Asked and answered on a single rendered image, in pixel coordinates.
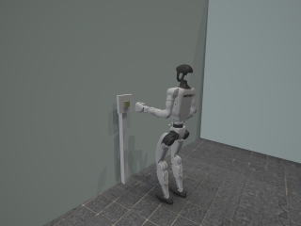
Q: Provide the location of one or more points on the right robot upper arm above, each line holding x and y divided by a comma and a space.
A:
193, 108

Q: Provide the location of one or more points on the panel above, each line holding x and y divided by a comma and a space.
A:
123, 135

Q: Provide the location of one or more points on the button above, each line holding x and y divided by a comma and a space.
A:
126, 103

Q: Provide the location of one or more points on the robot left hand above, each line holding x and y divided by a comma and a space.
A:
138, 107

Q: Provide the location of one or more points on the robot left shin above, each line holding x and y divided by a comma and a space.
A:
162, 178

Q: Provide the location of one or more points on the robot left forearm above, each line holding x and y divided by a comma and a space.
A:
154, 111

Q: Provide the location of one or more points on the robot right forearm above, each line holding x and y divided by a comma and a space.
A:
189, 116

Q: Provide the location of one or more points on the robot right foot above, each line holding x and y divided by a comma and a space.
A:
176, 191

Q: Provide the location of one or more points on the left robot upper arm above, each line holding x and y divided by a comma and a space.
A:
171, 94

